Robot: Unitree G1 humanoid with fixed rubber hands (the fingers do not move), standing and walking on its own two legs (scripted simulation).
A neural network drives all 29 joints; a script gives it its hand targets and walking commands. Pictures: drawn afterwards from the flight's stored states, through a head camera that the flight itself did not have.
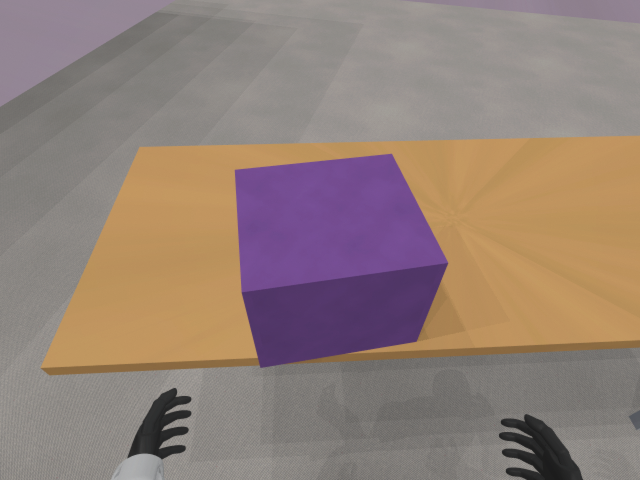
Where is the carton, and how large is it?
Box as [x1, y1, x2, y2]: [235, 154, 447, 367]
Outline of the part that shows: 391,154 235,170 241,290 260,367 416,341 446,267 447,261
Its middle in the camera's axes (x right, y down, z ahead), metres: +0.01 +0.02 +0.63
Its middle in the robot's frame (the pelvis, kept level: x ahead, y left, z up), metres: +0.45 +0.01 -0.01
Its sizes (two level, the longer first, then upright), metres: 0.259 0.238 0.208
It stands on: a table, 0.67 m high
